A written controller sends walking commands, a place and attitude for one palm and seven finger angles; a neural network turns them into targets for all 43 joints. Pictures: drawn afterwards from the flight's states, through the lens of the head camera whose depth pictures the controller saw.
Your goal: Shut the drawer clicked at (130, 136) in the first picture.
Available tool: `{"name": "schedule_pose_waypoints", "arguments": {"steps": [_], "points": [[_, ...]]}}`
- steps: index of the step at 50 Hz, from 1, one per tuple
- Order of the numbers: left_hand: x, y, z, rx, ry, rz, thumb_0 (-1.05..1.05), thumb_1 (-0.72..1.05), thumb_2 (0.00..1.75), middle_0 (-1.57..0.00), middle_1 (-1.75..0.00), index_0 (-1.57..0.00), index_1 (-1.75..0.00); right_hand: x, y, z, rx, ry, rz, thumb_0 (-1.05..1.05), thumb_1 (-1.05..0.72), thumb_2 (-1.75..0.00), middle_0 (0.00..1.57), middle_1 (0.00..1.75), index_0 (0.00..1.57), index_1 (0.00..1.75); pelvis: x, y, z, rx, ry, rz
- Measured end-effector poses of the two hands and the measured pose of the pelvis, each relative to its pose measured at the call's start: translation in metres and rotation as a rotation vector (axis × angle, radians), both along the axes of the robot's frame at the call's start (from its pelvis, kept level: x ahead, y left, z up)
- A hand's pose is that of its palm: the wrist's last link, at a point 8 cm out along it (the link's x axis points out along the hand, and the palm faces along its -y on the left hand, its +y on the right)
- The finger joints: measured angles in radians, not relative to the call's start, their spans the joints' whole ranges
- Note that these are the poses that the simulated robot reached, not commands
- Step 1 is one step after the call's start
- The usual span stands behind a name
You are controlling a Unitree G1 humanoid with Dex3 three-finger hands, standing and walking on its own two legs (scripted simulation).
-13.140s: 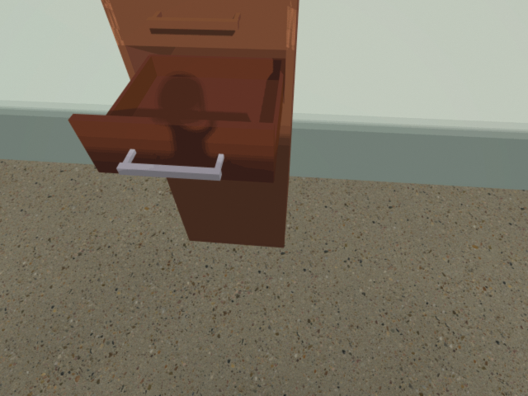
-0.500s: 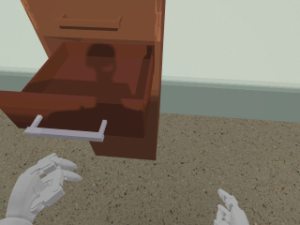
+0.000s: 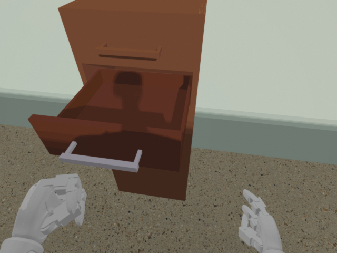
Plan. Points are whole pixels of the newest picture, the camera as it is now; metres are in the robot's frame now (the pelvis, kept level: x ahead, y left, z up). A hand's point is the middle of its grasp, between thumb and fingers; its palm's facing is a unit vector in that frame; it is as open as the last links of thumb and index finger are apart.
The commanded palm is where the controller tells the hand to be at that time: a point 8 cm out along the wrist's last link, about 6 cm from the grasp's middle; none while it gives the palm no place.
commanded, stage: raise the hand and make a fist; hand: left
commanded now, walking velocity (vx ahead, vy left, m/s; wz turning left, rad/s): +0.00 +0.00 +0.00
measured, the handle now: (102, 156) +0.32 +0.21 +0.07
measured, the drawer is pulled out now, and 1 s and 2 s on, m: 0.30 0.30 0.30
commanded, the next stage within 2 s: bring the fist close to the handle in 0.60 s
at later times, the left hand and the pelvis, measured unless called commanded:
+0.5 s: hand (64, 206) +0.15 +0.19 +0.16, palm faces +0.05 -0.99 -0.14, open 3.2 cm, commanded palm +0.10 +0.24 +0.17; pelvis -0.01 -0.02 +0.01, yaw +0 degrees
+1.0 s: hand (77, 202) +0.17 +0.19 +0.14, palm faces +0.05 -0.99 -0.11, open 3.2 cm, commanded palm +0.13 +0.24 +0.14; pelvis -0.01 -0.03 +0.01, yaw +0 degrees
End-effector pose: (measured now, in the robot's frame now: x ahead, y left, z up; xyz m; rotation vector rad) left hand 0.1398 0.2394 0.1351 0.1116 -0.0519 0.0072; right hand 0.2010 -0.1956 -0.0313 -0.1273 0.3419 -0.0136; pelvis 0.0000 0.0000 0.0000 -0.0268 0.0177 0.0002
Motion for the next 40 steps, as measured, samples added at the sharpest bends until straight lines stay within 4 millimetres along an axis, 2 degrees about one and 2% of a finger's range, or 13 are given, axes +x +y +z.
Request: {"name": "schedule_pose_waypoints", "arguments": {"steps": [6, 14, 21, 26, 40], "points": [[-0.006, 0.007, 0.017, 0.017, -0.009, 0.02, 0.01, 0.89, 0.9, -1.37, -1.57, -1.37, -1.57, 0.001, 0.009, 0.002, 0.013, 0.001, 0.038, 0.01, -0.9, -0.9, 0.2, 0.3, 0.2, 0.3, 0.0, -0.001, 0.005, 0.001, -0.025, 0.006], [-0.009, 0.01, 0.039, 0.037, -0.043, 0.019, 0.01, 0.89, 0.9, -1.4, -1.6, -1.4, -1.6, -0.007, -0.006, 0.003, -0.002, 0.003, 0.026, 0.01, -0.9, -0.9, 0.2, 0.3, 0.2, 0.3, -0.003, -0.007, 0.01, 0.007, -0.05, 0.007], [-0.01, 0.009, 0.031, 0.021, 0.009, 0.029, 0.01, 0.89, 0.9, -1.4, -1.6, -1.4, -1.6, -0.016, -0.028, 0.005, -0.019, -0.002, -0.018, 0.01, -0.9, -0.9, 0.2, 0.3, 0.2, 0.3, -0.007, -0.015, 0.011, 0.011, -0.06, -0.001], [-0.015, 0.006, 0.034, 0.035, -0.011, 0.038, 0.01, 0.89, 0.9, -1.4, -1.6, -1.4, -1.6, -0.022, -0.041, 0.005, -0.03, -0.009, -0.036, 0.01, -0.9, -0.9, 0.2, 0.3, 0.2, 0.3, -0.009, -0.022, 0.012, 0.012, -0.066, -0.002], [-0.008, 0.006, 0.032, 0.03, -0.011, 0.05, 0.01, 0.89, 0.9, -1.4, -1.6, -1.4, -1.6, -0.031, -0.057, -0.004, -0.029, 0.003, -0.06, 0.01, -0.9, -0.9, 0.2, 0.3, 0.2, 0.3, -0.012, -0.032, 0.011, 0.014, -0.063, -0.004]]}}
